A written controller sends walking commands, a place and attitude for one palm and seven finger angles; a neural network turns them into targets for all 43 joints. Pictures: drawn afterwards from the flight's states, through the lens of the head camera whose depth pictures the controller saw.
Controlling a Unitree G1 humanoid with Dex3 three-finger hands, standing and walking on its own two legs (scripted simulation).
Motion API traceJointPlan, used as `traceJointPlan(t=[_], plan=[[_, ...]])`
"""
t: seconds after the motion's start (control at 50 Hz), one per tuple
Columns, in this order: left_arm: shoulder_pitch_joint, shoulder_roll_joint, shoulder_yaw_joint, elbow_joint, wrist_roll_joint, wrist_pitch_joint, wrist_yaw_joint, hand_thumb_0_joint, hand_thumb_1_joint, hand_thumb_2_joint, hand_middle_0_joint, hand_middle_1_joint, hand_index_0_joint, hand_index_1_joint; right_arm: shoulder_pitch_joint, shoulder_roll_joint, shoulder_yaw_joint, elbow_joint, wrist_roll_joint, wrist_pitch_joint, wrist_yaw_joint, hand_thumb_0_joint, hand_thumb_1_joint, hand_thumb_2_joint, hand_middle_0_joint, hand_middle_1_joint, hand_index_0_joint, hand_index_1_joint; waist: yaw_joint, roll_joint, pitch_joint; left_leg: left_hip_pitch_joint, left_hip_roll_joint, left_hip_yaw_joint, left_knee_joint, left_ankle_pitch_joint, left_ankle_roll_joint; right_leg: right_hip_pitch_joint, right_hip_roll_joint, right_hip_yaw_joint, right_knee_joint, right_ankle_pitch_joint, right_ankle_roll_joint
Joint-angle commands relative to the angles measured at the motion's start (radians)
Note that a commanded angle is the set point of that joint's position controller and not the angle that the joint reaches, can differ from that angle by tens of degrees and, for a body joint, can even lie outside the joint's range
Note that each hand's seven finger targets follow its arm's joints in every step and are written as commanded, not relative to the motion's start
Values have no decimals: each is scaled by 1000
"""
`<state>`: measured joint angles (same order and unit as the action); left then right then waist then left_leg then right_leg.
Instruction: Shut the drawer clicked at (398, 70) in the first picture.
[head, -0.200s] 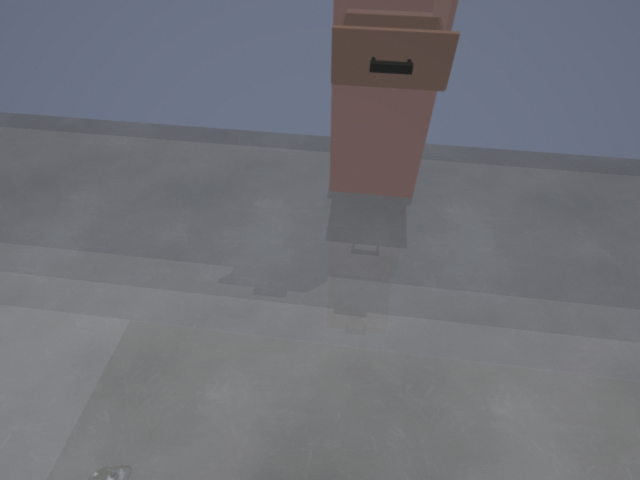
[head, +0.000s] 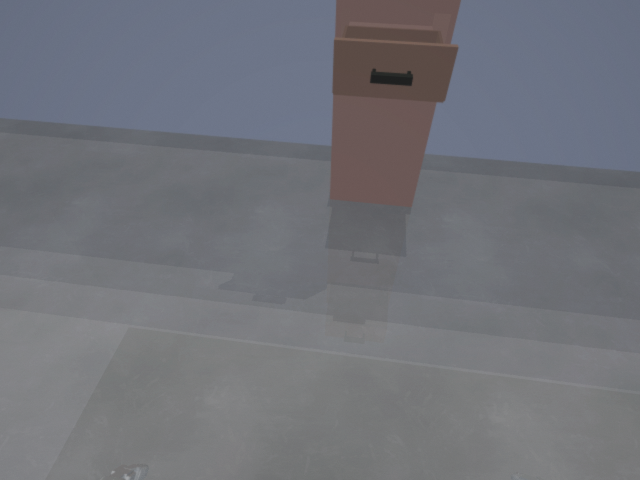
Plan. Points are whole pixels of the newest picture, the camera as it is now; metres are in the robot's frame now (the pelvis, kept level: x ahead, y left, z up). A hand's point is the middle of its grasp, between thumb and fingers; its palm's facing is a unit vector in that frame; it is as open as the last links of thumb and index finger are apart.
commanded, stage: stand and wait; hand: left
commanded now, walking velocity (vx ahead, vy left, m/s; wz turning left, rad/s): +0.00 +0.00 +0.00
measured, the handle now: (391, 75) +1.18 -0.14 -0.01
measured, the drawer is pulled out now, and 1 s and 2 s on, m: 0.28 0.28 0.28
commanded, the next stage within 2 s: look at it before walking up in 0.62 s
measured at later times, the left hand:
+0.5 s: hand out of the picture +0.05 +0.25 -0.15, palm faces -0.03 -0.94 -0.34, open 7.3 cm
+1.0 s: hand out of the picture +0.06 +0.24 -0.15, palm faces -0.03 -0.94 -0.33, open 7.3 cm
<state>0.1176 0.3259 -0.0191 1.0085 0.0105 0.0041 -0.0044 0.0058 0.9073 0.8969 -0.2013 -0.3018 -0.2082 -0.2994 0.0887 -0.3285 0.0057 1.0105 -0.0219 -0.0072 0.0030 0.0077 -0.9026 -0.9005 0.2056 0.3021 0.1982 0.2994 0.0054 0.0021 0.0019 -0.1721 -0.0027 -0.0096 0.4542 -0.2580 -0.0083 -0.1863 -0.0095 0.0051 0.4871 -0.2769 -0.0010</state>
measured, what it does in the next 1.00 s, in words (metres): stands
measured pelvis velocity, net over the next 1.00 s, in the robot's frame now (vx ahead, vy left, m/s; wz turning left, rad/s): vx -0.01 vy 0.00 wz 0.00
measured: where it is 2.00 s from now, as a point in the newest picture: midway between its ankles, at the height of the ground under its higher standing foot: outside the picture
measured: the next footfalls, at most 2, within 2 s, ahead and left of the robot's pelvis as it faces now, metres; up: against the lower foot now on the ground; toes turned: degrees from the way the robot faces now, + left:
none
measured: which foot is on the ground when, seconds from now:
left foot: down 0.00-1.00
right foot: down 0.00-1.00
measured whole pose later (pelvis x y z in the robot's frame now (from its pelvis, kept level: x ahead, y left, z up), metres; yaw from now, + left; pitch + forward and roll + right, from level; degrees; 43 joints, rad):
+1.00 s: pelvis -0.01 +0.00 +0.01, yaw +0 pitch -1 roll +0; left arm 0.14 0.34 -0.01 1.09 0.01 0.00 -0.01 0.01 0.91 0.90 -0.20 -0.30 -0.21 -0.30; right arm 0.12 -0.34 0.00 1.11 -0.01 -0.01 0.01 0.01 -0.90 -0.90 0.21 0.30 0.20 0.30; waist 0.00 -0.01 0.03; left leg -0.16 0.01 -0.01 0.38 -0.20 -0.01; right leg -0.16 0.00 0.00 0.40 -0.21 0.00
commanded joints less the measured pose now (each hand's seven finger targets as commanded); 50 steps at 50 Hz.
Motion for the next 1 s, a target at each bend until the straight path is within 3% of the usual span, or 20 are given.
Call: traceJointPlan(t=[0.0, 0.28, 0.36, 0.46, 0.68, 0.98], plan=[[-42, 219, 59, -62, 1, -29, 18, 0, 900, 900, -200, -300, -200, -300, -40, -201, -52, -58, 5, -28, -20, 0, -900, -900, 200, 300, 200, 300, -7, -12, -57, 22, 104, -73, -67, 211, 42, 13, -107, 93, -90, 219, -39], [-26, 223, 59, -15, -1, -30, 15, 0, 900, 900, -200, -300, -200, -300, -24, -205, -46, -5, 10, -27, -18, 0, -900, -900, 200, 300, 200, 300, -3, -6, -48, 21, 111, -82, -97, 170, 36, 29, -110, 101, -137, 166, -38], [-28, 222, 56, 0, -1, -28, 13, 0, 900, 900, -200, -300, -200, -300, -17, -211, -44, 11, 10, -26, -17, 0, -900, -900, 200, 300, 200, 300, -4, -7, -15, 6, 110, -89, -118, 123, 35, 7, -108, 107, -158, 94, -36], [-22, 224, 55, 10, -1, -29, 13, 0, 900, 900, -200, -300, -200, -300, -5, -213, -43, 26, 11, -28, -16, 0, -900, -900, 200, 300, 200, 300, -4, -17, -37, 17, 114, -91, -122, 137, 35, 20, -110, 107, -159, 107, -36], [-23, 223, 55, 13, 1, -28, 13, 0, 900, 900, -200, -300, -200, -300, -1, -211, -43, 35, 11, -27, -14, 0, -900, -900, 200, 300, 200, 300, -4, -14, -10, 5, 114, -95, -134, 114, 34, 2, -108, 110, -173, 72, -33], [-17, 221, 54, 13, 1, -33, 14, 0, 900, 900, -200, -300, -200, -300, -13, -211, -42, 34, 14, -30, -16, 0, -900, -900, 200, 300, 200, 300, -2, -7, -51, 42, 121, -92, -126, 198, 33, 39, -112, 100, -160, 188, -31]])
